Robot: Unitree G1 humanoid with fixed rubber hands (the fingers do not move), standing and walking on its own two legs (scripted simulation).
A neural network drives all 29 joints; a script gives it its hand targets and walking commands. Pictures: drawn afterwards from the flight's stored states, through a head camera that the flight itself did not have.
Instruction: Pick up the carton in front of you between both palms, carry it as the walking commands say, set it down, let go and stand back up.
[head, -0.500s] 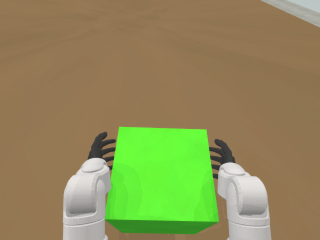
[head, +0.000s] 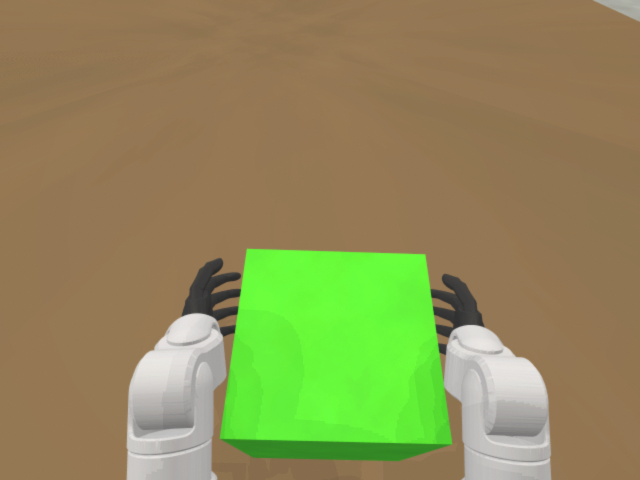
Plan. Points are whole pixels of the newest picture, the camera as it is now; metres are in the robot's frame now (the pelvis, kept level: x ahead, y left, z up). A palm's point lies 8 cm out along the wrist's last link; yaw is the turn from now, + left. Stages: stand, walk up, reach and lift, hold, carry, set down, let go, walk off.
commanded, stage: carry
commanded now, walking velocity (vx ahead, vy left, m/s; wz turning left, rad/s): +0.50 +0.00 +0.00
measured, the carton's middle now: (330, 366) +0.28 +0.00 +0.01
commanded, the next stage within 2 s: none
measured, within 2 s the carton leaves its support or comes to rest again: neither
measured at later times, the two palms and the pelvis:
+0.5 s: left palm (249, 159) +0.60 +0.14 +0.11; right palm (417, 170) +0.59 -0.15 +0.10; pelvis +0.33 +0.00 -0.01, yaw -1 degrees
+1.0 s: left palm (266, 102) +0.83 +0.13 +0.11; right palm (401, 107) +0.82 -0.15 +0.11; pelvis +0.56 -0.01 +0.00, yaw -1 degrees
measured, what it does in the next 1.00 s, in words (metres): walks ahead: left foot, then right foot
